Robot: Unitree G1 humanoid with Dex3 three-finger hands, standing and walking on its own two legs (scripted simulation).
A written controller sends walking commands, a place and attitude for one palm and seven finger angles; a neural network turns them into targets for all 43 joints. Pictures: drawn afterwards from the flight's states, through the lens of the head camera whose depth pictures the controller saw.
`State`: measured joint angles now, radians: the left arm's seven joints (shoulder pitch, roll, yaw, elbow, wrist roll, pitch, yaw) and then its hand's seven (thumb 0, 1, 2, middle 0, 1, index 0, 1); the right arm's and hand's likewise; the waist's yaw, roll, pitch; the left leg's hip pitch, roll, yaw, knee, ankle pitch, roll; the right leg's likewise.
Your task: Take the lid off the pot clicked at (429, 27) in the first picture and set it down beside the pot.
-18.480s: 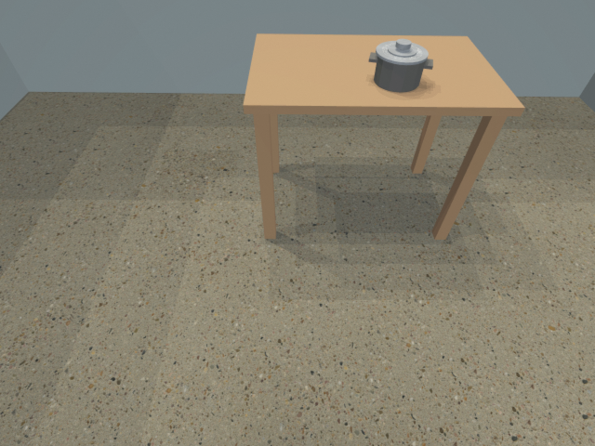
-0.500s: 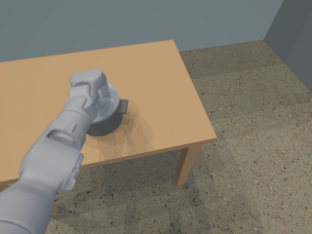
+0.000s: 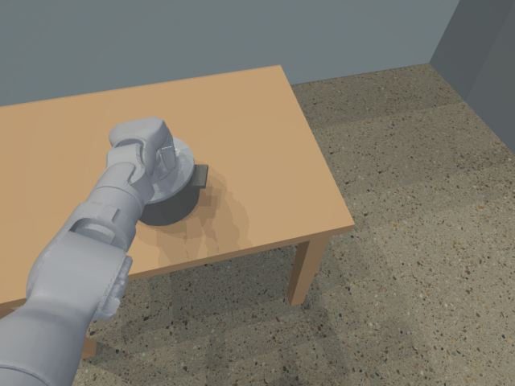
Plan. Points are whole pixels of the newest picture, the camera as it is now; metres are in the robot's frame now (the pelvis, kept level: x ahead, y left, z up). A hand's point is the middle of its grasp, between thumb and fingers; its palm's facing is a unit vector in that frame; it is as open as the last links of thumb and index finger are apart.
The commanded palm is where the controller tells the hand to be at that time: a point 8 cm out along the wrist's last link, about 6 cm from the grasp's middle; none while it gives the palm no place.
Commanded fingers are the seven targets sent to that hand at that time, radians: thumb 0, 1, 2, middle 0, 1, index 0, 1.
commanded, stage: lift the lid straight up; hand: left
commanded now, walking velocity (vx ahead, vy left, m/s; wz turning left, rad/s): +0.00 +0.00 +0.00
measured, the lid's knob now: (146, 158) +0.51 +0.17 +0.03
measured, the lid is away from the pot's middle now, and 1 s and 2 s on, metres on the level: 0.00 0.01 0.03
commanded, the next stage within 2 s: move the lid sideways beside the pot in 1.68 s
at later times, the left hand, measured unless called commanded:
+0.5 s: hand (148, 149) +0.48 +0.15 +0.08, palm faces -0.32 -0.11 -0.94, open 4.4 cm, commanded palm +0.48 +0.15 +0.16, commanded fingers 0.00 0.60 1.10 -0.66 -1.06 -1.05 -1.18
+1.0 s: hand (139, 132) +0.48 +0.15 +0.12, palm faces -0.29 -0.11 -0.95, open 4.4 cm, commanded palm +0.48 +0.15 +0.20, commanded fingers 0.00 0.60 1.10 -0.66 -1.06 -1.05 -1.18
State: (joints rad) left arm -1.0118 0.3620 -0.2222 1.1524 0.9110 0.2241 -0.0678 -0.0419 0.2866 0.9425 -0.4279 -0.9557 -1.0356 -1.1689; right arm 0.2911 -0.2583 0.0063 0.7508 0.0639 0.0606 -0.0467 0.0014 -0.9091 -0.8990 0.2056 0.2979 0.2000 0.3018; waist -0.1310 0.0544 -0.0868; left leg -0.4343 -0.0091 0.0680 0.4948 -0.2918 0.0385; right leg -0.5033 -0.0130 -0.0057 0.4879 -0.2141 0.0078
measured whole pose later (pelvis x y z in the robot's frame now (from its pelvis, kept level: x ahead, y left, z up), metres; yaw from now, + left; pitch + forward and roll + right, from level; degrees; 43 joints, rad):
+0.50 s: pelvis +0.01 +0.00 +0.00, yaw +1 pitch +11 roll +0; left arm -0.99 0.34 -0.24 1.02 0.90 0.26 -0.14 -0.09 0.31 0.95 -0.44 -0.92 -1.06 -1.18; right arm 0.23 -0.26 0.00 0.74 0.06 0.05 -0.03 0.00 -0.91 -0.90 0.21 0.30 0.20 0.30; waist -0.09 0.07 -0.09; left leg -0.35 -0.01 0.05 0.44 -0.29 0.03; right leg -0.42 -0.01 -0.02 0.45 -0.22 0.01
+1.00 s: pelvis +0.00 +0.00 +0.01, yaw +1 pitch +9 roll +0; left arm -1.10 0.35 -0.26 1.07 0.89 0.29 -0.19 -0.11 0.31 0.96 -0.44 -0.92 -1.06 -1.18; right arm 0.22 -0.25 0.04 0.75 0.07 0.04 -0.05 0.00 -0.91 -0.90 0.21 0.30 0.20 0.30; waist -0.09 0.07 -0.06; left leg -0.31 -0.03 0.05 0.42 -0.26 0.04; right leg -0.39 -0.03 -0.02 0.44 -0.21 0.01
